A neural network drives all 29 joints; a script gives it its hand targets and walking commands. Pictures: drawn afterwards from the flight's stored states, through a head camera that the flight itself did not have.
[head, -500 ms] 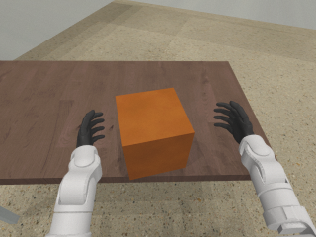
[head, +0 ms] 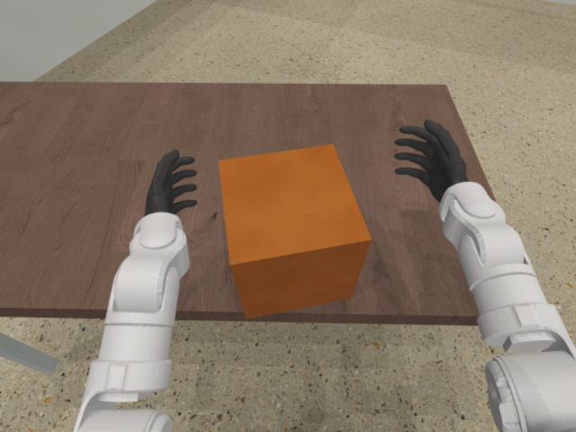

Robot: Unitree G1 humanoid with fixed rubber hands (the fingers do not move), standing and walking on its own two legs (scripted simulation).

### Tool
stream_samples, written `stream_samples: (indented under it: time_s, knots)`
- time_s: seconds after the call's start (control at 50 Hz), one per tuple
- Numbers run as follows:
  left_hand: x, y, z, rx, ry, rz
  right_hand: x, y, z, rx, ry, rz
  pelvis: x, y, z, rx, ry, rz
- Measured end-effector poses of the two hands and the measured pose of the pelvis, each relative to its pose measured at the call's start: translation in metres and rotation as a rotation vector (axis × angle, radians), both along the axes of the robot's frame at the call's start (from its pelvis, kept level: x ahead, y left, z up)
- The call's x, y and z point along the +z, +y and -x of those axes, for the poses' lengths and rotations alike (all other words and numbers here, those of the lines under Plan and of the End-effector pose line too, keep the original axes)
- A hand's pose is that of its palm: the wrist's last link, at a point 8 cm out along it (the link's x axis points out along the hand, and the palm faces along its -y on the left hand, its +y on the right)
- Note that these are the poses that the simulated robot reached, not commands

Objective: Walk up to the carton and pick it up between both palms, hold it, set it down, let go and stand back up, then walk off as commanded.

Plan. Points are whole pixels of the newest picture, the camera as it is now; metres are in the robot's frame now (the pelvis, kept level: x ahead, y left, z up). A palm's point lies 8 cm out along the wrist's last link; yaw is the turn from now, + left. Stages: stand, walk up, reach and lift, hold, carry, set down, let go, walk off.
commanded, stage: reach and lift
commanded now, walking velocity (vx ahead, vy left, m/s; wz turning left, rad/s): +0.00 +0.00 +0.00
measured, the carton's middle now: (288, 233) +0.41 +0.05 -0.01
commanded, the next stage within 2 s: none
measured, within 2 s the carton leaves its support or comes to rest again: neither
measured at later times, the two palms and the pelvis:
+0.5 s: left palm (174, 197) +0.39 +0.21 +0.09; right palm (428, 166) +0.48 -0.15 +0.10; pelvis +0.01 +0.00 +0.00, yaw +0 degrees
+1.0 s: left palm (196, 220) +0.40 +0.20 +0.03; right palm (400, 194) +0.49 -0.13 +0.02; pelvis +0.01 -0.01 -0.01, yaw +0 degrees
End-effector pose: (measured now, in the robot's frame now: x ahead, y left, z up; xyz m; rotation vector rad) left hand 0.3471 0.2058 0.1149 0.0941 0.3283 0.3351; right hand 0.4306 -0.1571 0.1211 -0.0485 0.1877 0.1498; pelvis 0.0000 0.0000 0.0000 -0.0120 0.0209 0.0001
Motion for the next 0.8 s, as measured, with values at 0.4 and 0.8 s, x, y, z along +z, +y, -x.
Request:
stream_samples:
  time_s: [0.4,0.8]
  knots:
    - [0.003,0.003,-0.045,-0.020,-0.013,-0.030,0.002,0.013,-0.045,-0.007,0.019,-0.022,0.000,0.000,-0.007,-0.001,0.109,0.001]
    - [-0.085,-0.002,-0.039,-0.038,-0.008,-0.012,-0.087,0.036,-0.046,0.000,0.103,-0.081,-0.005,-0.007,-0.008,-0.003,0.270,-0.009]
